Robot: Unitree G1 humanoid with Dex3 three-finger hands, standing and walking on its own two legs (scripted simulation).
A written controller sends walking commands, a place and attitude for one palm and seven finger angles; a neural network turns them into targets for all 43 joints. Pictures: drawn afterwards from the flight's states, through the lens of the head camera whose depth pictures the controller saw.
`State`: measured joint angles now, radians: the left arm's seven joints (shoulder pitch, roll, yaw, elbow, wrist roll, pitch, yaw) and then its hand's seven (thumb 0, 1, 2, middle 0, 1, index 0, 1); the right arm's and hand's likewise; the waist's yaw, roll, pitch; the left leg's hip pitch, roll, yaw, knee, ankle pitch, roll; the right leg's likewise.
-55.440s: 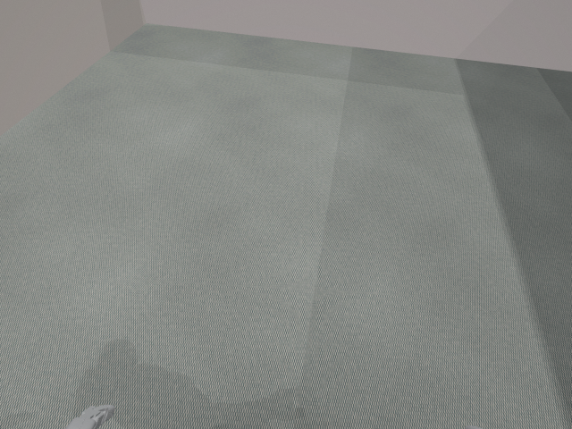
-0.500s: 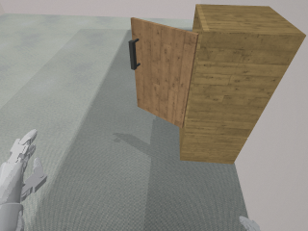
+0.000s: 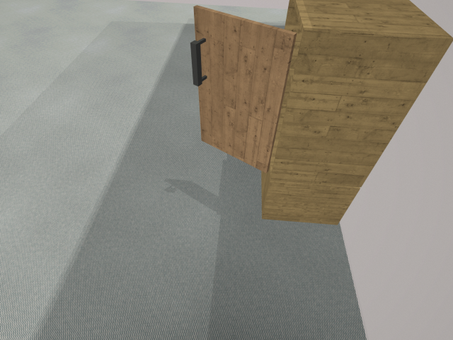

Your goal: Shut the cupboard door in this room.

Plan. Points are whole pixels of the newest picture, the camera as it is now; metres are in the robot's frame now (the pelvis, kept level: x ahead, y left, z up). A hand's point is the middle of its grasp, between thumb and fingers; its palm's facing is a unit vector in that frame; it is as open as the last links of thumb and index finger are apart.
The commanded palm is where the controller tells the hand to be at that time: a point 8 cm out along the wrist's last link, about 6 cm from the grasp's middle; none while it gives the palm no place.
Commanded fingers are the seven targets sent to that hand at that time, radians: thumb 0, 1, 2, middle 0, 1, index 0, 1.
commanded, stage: let the arm hang, fingers relaxed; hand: left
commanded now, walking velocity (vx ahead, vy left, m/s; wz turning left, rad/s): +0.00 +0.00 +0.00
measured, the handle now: (200, 62) +1.00 +0.17 +0.00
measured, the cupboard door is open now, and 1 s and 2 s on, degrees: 60 60 60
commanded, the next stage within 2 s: look to check the result in 0.54 s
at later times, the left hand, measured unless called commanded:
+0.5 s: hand out of the picture +0.09 +0.23 -0.15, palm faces -0.03 -0.95 -0.30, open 7.4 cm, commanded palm none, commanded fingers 0.00 0.90 0.90 -0.20 -0.30 -0.20 -0.30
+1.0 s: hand out of the picture +0.12 +0.23 -0.15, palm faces -0.02 -0.94 -0.34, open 7.4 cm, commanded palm none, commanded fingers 0.00 0.90 0.90 -0.20 -0.30 -0.20 -0.30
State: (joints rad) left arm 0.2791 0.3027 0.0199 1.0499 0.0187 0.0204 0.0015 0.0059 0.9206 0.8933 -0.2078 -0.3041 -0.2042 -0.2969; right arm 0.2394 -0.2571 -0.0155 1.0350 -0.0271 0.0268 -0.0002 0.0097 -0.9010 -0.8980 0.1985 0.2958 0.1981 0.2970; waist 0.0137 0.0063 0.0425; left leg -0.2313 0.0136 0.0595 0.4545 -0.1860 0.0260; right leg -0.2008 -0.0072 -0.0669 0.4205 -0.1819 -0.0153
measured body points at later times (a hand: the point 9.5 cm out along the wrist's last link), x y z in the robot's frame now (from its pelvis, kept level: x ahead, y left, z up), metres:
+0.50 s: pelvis +0.02 +0.00 +0.01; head +0.02 +0.00 +0.46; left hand +0.09 +0.28 -0.13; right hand +0.07 -0.30 -0.13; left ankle +0.04 +0.10 -0.74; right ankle +0.03 -0.12 -0.74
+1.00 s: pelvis +0.05 -0.01 +0.01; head +0.07 -0.02 +0.46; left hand +0.12 +0.28 -0.12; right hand +0.13 -0.30 -0.13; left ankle +0.04 +0.10 -0.74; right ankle +0.03 -0.12 -0.74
